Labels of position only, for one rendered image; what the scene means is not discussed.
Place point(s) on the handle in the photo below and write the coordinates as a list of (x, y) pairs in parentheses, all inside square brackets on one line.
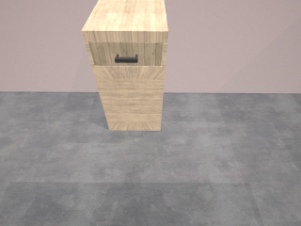
[(126, 59)]

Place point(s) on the drawer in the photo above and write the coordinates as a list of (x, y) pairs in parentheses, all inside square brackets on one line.
[(148, 53)]

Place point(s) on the cabinet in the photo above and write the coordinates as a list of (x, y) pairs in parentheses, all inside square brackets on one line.
[(132, 96)]

